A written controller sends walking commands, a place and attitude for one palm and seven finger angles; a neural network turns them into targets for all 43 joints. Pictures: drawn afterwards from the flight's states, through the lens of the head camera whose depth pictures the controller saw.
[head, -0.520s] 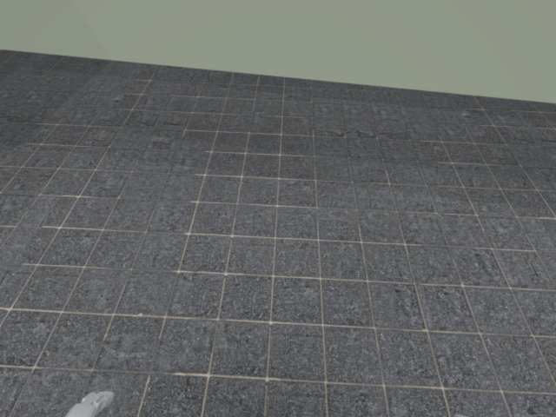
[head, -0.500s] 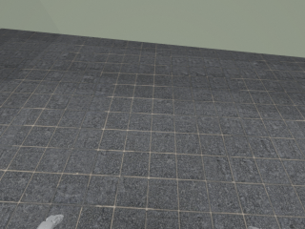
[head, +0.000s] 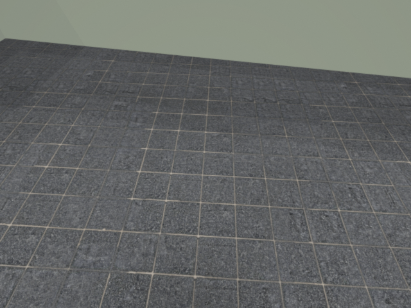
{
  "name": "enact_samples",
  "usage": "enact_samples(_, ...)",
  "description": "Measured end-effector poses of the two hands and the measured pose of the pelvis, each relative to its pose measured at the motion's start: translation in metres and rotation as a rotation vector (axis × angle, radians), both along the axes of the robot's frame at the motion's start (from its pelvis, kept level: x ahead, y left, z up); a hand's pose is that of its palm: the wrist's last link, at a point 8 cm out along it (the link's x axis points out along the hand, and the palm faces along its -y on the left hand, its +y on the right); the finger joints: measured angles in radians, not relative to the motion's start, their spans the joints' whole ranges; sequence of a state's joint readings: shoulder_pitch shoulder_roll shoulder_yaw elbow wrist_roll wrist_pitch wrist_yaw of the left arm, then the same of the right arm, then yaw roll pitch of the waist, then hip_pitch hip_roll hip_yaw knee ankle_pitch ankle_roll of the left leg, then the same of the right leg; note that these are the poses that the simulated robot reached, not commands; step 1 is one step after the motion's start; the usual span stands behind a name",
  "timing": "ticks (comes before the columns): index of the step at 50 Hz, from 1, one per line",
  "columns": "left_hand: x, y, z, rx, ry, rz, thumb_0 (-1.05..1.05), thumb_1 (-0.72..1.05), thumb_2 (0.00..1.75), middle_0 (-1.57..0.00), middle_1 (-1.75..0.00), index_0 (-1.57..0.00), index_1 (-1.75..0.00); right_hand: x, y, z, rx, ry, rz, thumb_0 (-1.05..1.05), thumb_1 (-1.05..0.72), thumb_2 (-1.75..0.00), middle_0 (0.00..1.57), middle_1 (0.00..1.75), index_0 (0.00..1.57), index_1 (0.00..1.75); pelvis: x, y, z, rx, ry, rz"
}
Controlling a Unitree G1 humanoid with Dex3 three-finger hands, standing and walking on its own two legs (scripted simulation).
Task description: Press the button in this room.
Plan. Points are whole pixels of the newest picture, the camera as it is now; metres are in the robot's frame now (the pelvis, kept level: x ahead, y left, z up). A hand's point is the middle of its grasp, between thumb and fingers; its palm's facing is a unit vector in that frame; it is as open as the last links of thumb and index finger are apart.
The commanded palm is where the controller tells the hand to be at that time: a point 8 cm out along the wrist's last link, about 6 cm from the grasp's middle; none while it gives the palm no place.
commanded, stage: stand and wait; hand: left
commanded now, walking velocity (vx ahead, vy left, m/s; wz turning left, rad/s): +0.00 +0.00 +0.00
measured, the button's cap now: out of the picture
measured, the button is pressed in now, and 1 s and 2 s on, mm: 0 0 0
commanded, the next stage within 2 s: turn or walk to find it in 0.38 s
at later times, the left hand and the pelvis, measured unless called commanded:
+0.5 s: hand out of the picture +0.07 +0.24 -0.15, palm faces -0.03 -0.94 -0.34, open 7.4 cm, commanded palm none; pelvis -0.01 -0.01 +0.00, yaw +0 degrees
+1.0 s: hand out of the picture +0.02 +0.21 -0.17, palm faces +0.14 -0.96 -0.26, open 7.4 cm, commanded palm none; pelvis -0.04 +0.00 +0.00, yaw +9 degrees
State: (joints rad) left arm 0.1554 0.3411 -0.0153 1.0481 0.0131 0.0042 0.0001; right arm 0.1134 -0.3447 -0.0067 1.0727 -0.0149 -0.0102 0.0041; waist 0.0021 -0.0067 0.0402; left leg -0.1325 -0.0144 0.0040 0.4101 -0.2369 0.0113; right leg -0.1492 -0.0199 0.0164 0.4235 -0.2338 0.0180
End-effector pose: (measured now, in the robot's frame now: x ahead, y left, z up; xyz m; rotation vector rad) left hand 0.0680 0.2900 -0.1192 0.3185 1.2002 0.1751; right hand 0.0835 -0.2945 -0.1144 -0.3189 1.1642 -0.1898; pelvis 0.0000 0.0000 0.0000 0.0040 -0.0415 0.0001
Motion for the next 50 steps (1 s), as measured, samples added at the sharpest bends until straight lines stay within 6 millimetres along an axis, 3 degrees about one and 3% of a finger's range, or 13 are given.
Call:
enact_samples(11, -0.01, -0.003, 0.003, 0.01, 0.012, -0.002, 0.0, 0.91, 0.9, -0.2, -0.3, -0.2, -0.3, -0.029, -0.008, -0.004, 0.004, 0.052, -0.024, 0.01, -0.9, -0.89, 0.21, 0.3, 0.2, 0.3, -0.009, -0.005, 0.002, 0.0, -0.003, -0.002)
enact_samples(26, -0.003, -0.009, 0.003, 0.004, -0.02, 0.001, 0.0, 0.91, 0.9, -0.2, -0.3, -0.2, -0.3, -0.033, -0.007, -0.007, 0.014, 0.059, -0.018, 0.01, -0.9, -0.89, 0.21, 0.3, 0.2, 0.3, -0.014, -0.008, 0.001, -0.001, 0.008, 0.013)
enact_samples(31, -0.012, -0.018, -0.007, -0.018, -0.012, 0.036, 0.0, 0.91, 0.9, -0.2, -0.3, -0.2, -0.3, -0.034, 0.008, -0.015, 0.037, 0.089, -0.001, 0.0, -0.9, -0.89, 0.2, 0.3, 0.2, 0.3, -0.016, -0.007, -0.004, -0.006, 0.022, 0.04)
enact_samples(40, -0.049, -0.025, -0.037, -0.099, 0.049, 0.102, 0.0, 0.91, 0.9, -0.2, -0.3, -0.2, -0.3, -0.044, 0.055, -0.028, 0.091, 0.119, 0.02, 0.0, -0.9, -0.89, 0.2, 0.3, 0.2, 0.3, -0.022, 0.01, -0.015, -0.006, 0.03, 0.079)
enact_samples(45, -0.059, -0.026, -0.03, -0.097, 0.052, 0.145, 0.0, 0.91, 0.9, -0.2, -0.3, -0.2, -0.3, -0.055, 0.069, -0.024, 0.113, 0.137, 0.031, 0.0, -0.9, -0.89, 0.21, 0.3, 0.2, 0.3, -0.03, 0.007, -0.008, -0.015, 0.043, 0.113)
enact_samples(50, -0.063, -0.031, -0.016, -0.08, 0.004, 0.186, 0.0, 0.91, 0.9, -0.2, -0.3, -0.2, -0.3, -0.061, 0.061, -0.026, 0.12, 0.157, 0.051, 0.0, -0.9, -0.89, 0.21, 0.3, 0.21, 0.3, -0.038, -0.002, -0.004, -0.025, 0.053, 0.157)
